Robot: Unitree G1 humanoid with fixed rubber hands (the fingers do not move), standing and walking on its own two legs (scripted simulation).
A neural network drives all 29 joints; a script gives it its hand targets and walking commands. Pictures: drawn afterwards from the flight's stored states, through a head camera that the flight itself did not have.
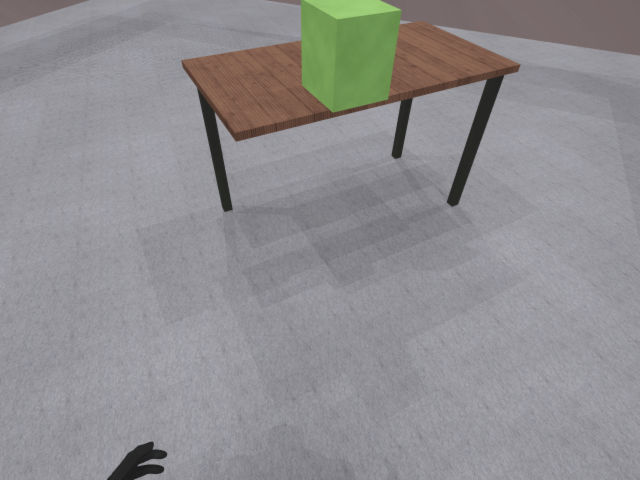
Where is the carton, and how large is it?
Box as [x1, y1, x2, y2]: [301, 0, 401, 112]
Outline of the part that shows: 301,0 302,85 333,112 387,99 401,10 379,0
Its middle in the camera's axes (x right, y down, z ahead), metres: +0.08 -0.57 +1.16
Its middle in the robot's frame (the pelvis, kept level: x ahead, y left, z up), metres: +1.26 -0.04 +0.05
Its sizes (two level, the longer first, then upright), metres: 0.210 0.200 0.250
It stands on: a table, 0.69 m high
